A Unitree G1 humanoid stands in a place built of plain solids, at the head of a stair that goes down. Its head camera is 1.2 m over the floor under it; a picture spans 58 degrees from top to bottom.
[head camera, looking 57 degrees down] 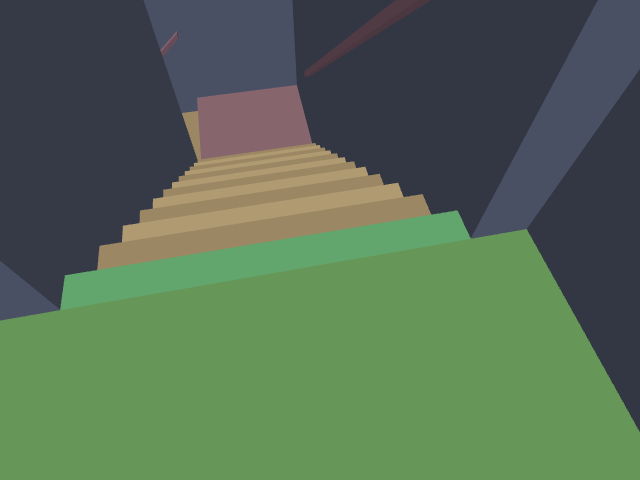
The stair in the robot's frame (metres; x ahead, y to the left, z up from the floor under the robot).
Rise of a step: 0.21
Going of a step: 0.24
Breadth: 1.30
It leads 11 degrees to the left of straight ahead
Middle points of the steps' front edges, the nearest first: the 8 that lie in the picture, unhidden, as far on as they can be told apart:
0.77 0.16 0.00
1.01 0.21 -0.21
1.25 0.26 -0.41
1.49 0.31 -0.62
1.73 0.35 -0.82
1.97 0.40 -1.03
2.21 0.45 -1.23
2.45 0.50 -1.44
